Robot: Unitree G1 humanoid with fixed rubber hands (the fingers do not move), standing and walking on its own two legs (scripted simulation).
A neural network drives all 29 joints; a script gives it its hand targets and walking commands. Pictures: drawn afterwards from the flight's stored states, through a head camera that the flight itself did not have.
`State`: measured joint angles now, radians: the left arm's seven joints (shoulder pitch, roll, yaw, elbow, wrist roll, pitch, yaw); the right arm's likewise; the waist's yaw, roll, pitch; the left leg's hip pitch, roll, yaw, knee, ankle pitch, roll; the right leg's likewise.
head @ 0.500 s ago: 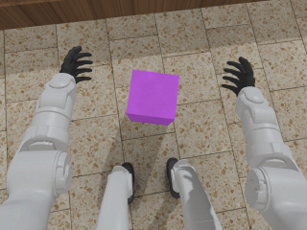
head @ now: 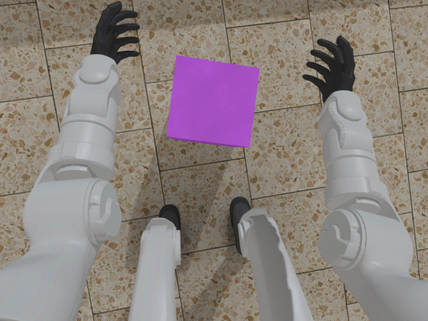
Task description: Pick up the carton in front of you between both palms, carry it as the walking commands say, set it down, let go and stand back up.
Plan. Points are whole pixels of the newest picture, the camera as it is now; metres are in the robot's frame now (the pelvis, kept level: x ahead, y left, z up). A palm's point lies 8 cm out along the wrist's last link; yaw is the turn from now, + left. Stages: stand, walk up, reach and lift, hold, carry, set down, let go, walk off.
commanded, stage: reach and lift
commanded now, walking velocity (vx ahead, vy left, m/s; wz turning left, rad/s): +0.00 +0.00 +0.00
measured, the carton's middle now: (210, 109) +0.50 -0.04 -0.49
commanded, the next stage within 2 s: none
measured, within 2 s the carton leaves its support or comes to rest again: leaves its support in 1.54 s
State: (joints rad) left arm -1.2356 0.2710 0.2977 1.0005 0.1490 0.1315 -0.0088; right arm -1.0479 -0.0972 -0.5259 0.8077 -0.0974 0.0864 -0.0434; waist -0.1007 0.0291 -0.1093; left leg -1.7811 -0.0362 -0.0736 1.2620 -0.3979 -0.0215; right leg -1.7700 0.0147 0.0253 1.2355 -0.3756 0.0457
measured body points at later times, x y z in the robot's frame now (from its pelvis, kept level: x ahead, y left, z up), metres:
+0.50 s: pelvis -0.06 +0.00 -0.20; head +0.31 +0.00 +0.04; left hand +0.54 +0.14 -0.37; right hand +0.47 -0.23 -0.37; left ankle +0.05 +0.12 -0.58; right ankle +0.06 -0.13 -0.58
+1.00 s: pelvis -0.05 +0.00 -0.24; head +0.33 +0.00 -0.01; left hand +0.55 +0.12 -0.43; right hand +0.48 -0.22 -0.42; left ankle +0.05 +0.12 -0.58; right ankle +0.06 -0.13 -0.58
